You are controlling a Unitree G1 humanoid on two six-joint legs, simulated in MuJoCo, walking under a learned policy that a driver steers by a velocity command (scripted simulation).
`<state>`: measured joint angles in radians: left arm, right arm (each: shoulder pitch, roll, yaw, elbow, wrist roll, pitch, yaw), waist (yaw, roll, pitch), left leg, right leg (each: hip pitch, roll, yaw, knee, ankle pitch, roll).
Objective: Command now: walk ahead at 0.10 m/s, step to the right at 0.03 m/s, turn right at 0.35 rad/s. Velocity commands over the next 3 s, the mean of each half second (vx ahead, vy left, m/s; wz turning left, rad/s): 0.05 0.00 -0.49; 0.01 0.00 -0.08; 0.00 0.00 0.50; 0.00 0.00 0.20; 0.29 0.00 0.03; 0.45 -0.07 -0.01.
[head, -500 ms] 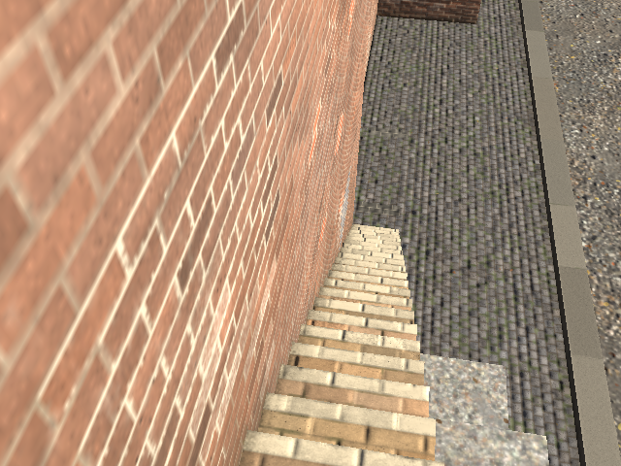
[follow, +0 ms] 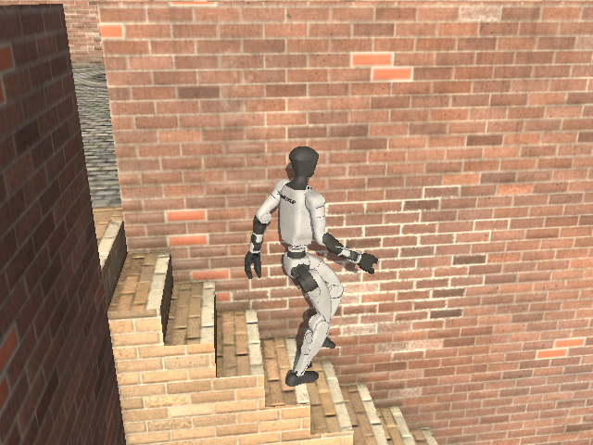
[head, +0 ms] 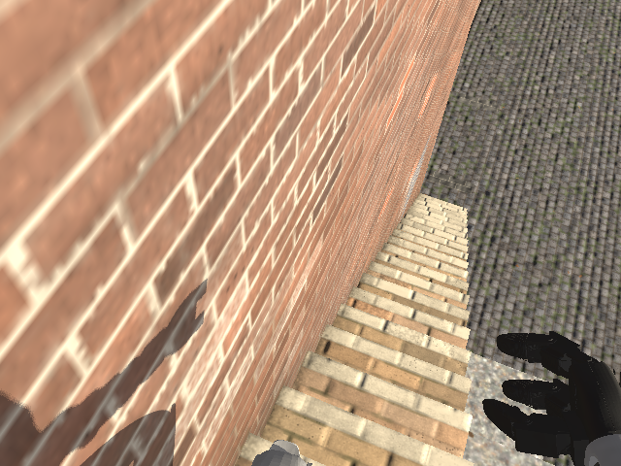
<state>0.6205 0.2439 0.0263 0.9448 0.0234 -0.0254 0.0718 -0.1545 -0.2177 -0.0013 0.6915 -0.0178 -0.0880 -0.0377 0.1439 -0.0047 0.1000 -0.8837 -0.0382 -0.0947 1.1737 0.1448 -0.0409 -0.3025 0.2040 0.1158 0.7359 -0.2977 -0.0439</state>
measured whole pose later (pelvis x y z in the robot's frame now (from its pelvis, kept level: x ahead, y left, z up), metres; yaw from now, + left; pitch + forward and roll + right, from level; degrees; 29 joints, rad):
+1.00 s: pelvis +0.31 -0.12 -0.40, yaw -16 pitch -3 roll +0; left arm 0.25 0.17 -0.02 0.84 0.00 0.03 0.06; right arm 0.27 -0.16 0.02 0.76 0.03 0.05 -0.01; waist 0.01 0.02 -0.04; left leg -0.40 -0.04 -0.07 0.84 -0.21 -0.03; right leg -0.35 0.03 0.09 0.64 -0.24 0.02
